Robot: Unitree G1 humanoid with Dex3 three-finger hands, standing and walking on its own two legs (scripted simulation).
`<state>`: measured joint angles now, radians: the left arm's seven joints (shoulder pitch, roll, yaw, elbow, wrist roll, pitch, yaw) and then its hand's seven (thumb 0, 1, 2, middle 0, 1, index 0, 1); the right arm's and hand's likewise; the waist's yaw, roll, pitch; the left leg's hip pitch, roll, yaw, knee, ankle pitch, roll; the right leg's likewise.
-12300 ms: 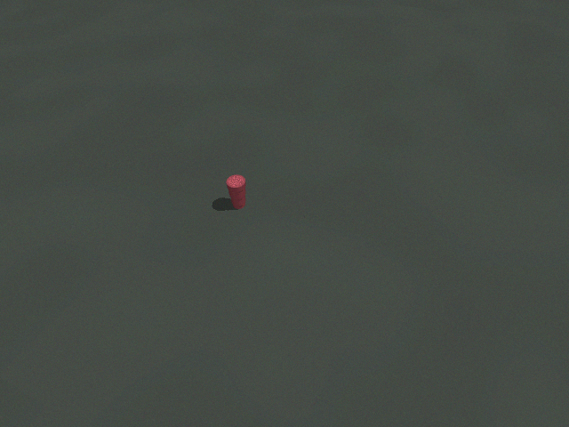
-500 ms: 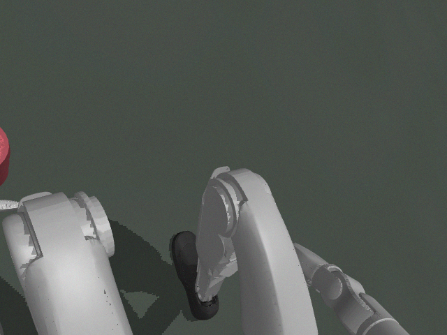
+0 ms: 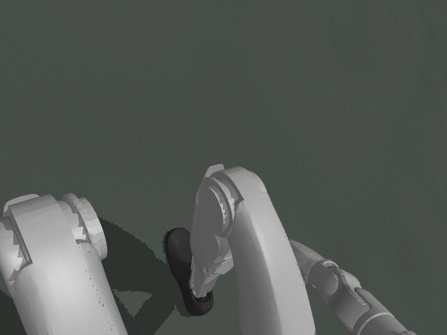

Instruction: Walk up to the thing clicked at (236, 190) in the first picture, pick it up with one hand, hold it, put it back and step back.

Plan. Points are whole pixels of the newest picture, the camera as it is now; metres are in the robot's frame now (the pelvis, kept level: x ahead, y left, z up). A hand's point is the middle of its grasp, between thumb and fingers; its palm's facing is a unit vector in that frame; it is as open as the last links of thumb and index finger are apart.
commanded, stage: close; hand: left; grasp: from the side
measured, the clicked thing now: out of the picture +0.42 +0.29 -0.19
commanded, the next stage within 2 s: settle in 0.10 s
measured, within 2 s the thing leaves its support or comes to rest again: leaves its support in 0.38 s
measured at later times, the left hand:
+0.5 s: hand out of the picture +0.40 +0.29 -0.15, palm faces +0.37 -0.93 +0.00, open 11.6 cm
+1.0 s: hand out of the picture +0.38 +0.31 -0.04, palm faces +0.36 -0.93 -0.03, open 11.7 cm
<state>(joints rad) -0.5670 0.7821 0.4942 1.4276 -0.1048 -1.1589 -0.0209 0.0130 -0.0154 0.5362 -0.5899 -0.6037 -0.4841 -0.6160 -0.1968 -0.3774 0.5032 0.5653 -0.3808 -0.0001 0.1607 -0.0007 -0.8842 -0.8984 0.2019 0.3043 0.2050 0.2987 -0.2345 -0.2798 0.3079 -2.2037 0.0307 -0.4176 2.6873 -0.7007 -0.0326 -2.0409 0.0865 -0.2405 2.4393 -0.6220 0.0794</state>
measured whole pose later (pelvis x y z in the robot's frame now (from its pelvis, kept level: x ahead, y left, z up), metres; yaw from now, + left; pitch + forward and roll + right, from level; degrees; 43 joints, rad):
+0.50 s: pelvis +0.00 +0.00 +0.00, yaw +0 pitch +10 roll -17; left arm -0.54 0.74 0.47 1.30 -0.10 -1.11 0.00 0.06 -0.50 0.90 -0.73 -1.00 -0.60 -1.02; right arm -0.17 -0.37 0.46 0.57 -0.36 0.01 0.17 0.00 -0.91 -0.91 0.20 0.30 0.21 0.30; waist -0.21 -0.26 0.28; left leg -2.21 0.03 -0.41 2.67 -0.69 -0.03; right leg -2.04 0.08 -0.24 2.43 -0.62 0.07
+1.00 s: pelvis +0.01 -0.01 +0.03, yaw +5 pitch +20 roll -13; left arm -0.45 0.54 0.35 0.87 -0.14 -0.80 -0.07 0.05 -0.56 0.97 -0.75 -1.01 -0.62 -1.03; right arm -0.05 -0.31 0.23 0.62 -0.19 0.04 0.16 0.00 -0.90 -0.90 0.20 0.30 0.20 0.30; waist -0.12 -0.11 0.05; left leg -2.26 0.03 -0.27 2.54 -0.67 -0.02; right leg -2.11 0.03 -0.15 2.39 -0.66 0.05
